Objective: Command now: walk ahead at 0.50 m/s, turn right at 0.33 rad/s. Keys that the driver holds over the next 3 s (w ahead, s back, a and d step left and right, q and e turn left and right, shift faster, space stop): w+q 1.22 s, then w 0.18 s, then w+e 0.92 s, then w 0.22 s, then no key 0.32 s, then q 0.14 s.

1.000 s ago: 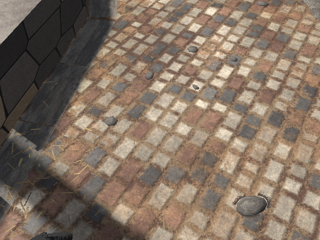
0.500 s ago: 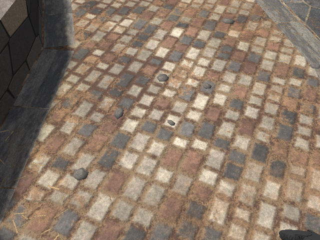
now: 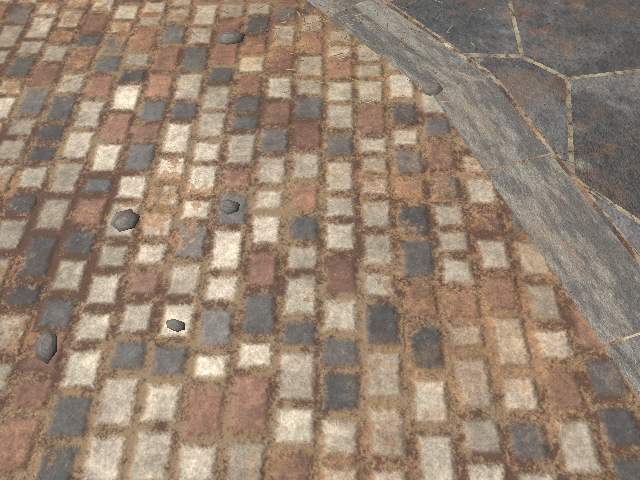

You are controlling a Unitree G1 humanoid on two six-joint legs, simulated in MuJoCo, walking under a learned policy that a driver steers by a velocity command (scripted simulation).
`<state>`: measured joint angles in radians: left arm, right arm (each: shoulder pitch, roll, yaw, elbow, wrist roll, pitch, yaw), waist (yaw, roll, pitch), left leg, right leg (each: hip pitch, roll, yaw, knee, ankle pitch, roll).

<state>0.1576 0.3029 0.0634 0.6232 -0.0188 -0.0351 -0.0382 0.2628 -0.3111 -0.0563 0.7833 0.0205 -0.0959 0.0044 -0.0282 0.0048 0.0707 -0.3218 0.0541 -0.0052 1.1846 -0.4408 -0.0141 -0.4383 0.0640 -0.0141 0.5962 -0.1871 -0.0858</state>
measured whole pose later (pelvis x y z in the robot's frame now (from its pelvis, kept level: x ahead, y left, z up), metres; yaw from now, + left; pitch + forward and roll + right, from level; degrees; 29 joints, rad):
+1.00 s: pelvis +0.59 +0.09 +0.00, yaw +28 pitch +2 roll -1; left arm 0.11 0.27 0.04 0.67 0.01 -0.11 -0.01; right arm 0.36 -0.31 -0.06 0.72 0.03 -0.02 -0.01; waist -0.04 0.04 0.01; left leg -0.30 -0.08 -0.15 1.06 -0.48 0.03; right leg -0.42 0.03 0.00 0.55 -0.17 -0.02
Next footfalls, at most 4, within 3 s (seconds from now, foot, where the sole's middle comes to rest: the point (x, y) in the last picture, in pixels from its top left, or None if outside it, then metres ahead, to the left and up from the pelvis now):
0.44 left None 0.42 0.16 -0.76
0.92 right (312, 337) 0.74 0.04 -0.76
1.44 left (146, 313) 0.82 0.43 -0.76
1.96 right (177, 189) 1.20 0.40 -0.76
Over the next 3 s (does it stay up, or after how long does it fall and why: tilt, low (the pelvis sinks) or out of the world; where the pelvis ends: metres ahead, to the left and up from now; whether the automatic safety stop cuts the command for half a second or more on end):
stays up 1.47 0.57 0.01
